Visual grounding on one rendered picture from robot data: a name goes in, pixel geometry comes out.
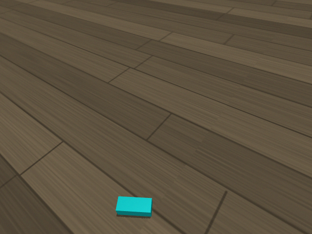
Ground carton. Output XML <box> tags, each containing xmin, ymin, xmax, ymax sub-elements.
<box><xmin>116</xmin><ymin>196</ymin><xmax>153</xmax><ymax>216</ymax></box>

